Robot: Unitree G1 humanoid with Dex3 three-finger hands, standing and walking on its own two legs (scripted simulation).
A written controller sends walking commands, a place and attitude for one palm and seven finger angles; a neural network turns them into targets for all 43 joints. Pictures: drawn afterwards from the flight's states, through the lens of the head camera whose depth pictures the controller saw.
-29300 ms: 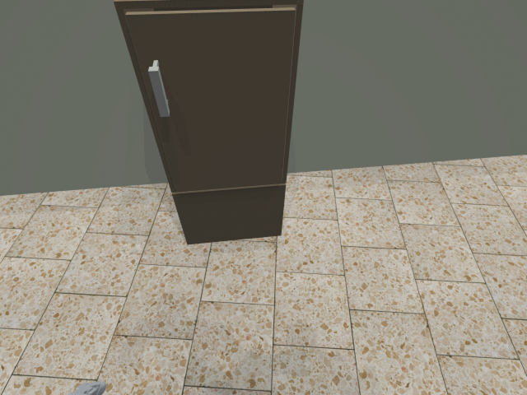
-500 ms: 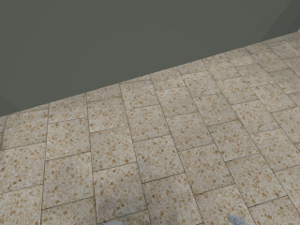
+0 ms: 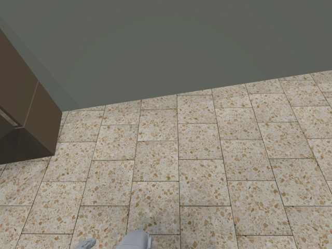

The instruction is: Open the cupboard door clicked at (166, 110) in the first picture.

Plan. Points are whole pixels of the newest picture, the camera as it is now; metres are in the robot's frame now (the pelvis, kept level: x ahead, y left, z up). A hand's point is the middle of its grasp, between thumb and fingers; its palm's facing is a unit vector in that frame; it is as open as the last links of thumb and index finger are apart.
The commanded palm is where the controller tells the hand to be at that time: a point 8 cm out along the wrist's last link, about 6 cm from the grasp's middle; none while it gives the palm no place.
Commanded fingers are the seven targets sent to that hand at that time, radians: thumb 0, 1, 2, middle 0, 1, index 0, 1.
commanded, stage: turn to face it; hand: left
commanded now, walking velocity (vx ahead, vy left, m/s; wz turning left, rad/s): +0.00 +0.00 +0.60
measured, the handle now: out of the picture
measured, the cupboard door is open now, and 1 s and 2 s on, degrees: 44 44 44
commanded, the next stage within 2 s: take the last steps up to it in 1.42 s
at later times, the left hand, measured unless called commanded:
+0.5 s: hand out of the picture +0.02 +0.25 -0.16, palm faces +0.32 -0.91 -0.27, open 7.4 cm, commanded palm none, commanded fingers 0.00 0.90 0.90 -0.20 -0.30 -0.20 -0.30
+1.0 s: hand out of the picture -0.07 +0.21 -0.19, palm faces +0.60 -0.76 -0.24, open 7.4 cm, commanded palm none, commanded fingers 0.00 0.90 0.90 -0.20 -0.30 -0.20 -0.30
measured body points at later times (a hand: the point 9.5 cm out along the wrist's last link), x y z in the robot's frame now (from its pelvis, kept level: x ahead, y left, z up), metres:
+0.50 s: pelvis +0.00 +0.01 +0.00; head +0.05 +0.03 +0.44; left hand +0.01 +0.29 -0.14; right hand +0.16 -0.21 -0.14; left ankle -0.02 +0.13 -0.74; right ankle +0.04 -0.13 -0.70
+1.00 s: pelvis +0.01 +0.01 -0.02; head +0.04 +0.05 +0.43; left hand -0.10 +0.25 -0.17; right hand +0.25 -0.14 -0.14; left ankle -0.05 +0.10 -0.74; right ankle +0.05 -0.13 -0.69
